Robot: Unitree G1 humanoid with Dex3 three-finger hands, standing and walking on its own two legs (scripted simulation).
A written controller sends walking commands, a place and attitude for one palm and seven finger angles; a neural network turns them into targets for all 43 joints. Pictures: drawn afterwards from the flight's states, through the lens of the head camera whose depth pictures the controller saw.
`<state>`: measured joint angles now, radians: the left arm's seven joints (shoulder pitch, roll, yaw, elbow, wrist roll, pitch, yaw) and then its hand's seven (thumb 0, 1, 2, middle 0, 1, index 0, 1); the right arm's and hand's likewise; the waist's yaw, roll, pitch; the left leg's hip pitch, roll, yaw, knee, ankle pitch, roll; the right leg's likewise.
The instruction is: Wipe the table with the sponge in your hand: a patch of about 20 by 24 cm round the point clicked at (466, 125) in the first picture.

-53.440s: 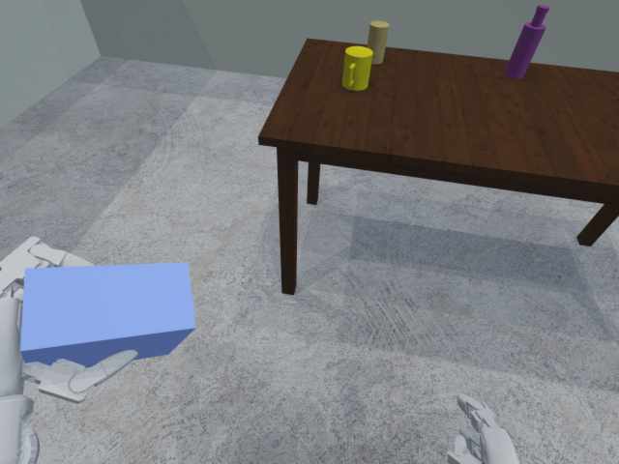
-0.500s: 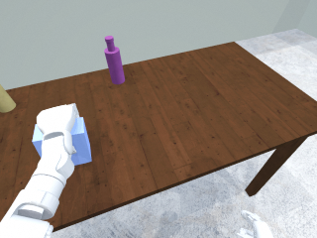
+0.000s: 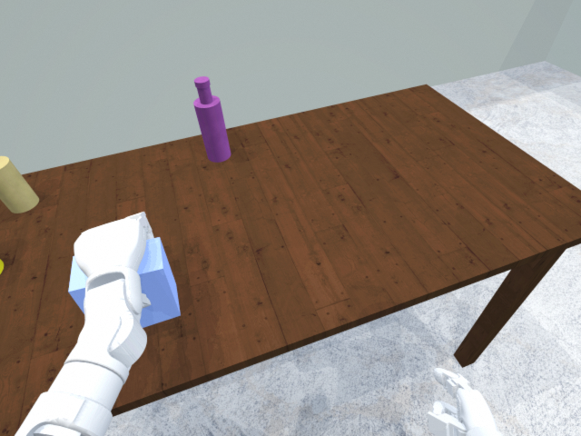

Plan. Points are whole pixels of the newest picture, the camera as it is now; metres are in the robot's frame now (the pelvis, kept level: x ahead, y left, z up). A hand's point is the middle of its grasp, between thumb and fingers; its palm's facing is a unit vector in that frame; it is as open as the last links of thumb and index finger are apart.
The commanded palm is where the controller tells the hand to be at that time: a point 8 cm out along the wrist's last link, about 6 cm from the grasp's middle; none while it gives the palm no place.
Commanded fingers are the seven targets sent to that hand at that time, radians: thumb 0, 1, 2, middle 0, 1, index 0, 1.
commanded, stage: wipe back along the middle lane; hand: left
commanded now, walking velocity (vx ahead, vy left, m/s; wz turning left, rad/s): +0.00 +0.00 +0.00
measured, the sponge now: (134, 296) +0.31 +0.29 +0.00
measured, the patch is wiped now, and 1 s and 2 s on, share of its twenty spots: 1.00 1.00 1.00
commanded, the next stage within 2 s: slide across to the third lane in 0.48 s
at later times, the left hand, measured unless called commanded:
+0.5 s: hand (131, 288) +0.28 +0.26 +0.07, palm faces +0.07 -0.08 -0.99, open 10.6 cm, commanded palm +0.24 +0.24 +0.10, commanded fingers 0.00 0.10 1.30 -1.20 -1.60 -1.20 -1.60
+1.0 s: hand (146, 286) +0.29 +0.24 +0.07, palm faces +0.03 -0.08 -1.00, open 10.6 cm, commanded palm +0.26 +0.20 +0.12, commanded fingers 0.00 0.10 1.30 -1.20 -1.60 -1.20 -1.60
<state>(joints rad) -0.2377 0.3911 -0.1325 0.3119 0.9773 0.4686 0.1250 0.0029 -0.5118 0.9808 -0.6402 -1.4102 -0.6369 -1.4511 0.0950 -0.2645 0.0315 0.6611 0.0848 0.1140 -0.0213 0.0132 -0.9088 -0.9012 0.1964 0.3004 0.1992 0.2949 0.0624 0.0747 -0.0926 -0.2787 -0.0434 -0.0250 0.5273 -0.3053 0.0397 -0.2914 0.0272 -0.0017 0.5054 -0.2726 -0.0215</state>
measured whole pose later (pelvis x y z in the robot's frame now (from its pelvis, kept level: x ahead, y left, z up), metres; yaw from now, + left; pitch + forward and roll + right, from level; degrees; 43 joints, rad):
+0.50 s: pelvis +0.00 +0.00 +0.00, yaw -1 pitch +1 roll +0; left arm -0.08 0.37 -0.15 0.12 0.97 0.51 0.13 0.00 -0.51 0.98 -0.64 -1.41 -0.63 -1.45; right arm 0.05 -0.26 0.04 0.65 0.08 0.10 -0.01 0.01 -0.91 -0.90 0.20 0.30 0.20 0.29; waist 0.08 0.08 -0.08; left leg -0.24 -0.04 -0.01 0.52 -0.30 0.04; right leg -0.26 0.03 0.02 0.51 -0.27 -0.02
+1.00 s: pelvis -0.01 +0.00 +0.00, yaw +0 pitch +1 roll +0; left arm -0.16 0.34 -0.25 0.15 0.99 0.56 0.09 0.00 -0.53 0.99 -0.68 -1.38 -0.67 -1.42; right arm 0.05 -0.25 0.03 0.67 0.08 0.10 -0.02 0.01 -0.91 -0.90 0.20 0.30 0.20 0.29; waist 0.10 0.08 -0.07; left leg -0.24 -0.05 -0.03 0.52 -0.30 0.04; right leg -0.25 0.02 0.00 0.51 -0.27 -0.02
